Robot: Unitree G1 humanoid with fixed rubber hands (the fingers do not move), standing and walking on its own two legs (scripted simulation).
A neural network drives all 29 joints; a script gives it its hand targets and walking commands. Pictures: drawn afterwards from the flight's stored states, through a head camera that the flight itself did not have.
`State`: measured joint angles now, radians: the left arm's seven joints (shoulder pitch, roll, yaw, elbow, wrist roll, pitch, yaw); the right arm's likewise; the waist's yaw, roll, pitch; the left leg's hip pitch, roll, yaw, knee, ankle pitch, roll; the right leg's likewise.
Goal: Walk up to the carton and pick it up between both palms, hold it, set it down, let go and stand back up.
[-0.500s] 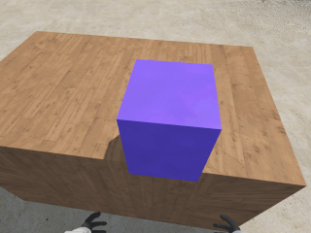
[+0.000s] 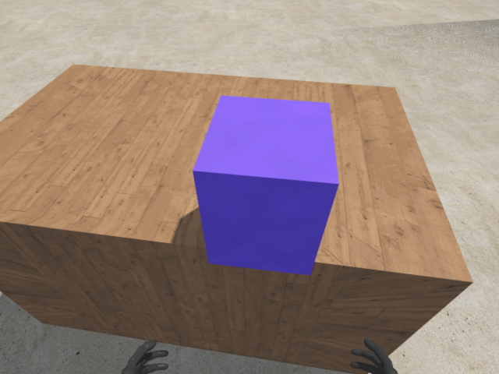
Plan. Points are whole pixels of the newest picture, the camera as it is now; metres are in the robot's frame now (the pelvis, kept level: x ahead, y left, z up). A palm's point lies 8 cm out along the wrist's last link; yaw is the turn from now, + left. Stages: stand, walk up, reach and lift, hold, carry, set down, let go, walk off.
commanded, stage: reach and lift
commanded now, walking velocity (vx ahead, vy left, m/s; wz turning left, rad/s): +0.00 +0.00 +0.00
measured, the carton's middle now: (266, 186) +0.46 -0.02 +0.06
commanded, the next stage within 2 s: none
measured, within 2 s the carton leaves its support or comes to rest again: neither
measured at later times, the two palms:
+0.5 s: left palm (128, 347) +0.21 +0.20 -0.04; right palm (382, 351) +0.20 -0.19 -0.04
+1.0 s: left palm (123, 306) +0.24 +0.20 +0.03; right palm (385, 311) +0.24 -0.19 +0.03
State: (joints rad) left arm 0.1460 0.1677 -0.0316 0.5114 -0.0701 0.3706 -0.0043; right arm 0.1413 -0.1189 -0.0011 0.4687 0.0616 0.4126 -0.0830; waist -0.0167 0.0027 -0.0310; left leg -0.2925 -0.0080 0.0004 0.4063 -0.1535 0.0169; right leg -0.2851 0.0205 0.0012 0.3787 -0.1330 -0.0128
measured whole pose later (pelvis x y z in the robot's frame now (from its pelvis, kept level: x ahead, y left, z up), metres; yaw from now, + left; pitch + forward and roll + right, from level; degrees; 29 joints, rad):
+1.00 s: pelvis +0.03 +0.00 +0.01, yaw +1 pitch +0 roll +0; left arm 0.24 0.26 -0.03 0.03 -0.18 0.13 -0.01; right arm 0.26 -0.14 0.07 -0.06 0.15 0.21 -0.15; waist -0.02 0.00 0.01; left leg -0.17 -0.02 0.00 0.33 -0.16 0.02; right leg -0.17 0.01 0.00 0.33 -0.16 -0.01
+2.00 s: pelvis +0.02 +0.00 +0.01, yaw +1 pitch +0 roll +0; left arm -0.26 0.22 0.04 0.04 -0.20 0.63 0.06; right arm -0.22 -0.20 -0.05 -0.06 0.20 0.69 -0.12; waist -0.04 0.00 -0.06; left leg -0.16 -0.02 0.00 0.24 -0.10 0.02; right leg -0.16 0.01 0.00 0.25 -0.10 -0.01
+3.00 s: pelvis +0.02 +0.01 +0.01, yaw +1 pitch +4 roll +0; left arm -1.09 0.31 0.08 0.88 -0.20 0.51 0.06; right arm -1.02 -0.27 -0.17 0.79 0.15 0.55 -0.11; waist -0.07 -0.01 -0.10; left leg -0.21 -0.03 0.00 0.22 -0.08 0.02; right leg -0.20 0.00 0.00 0.22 -0.08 0.01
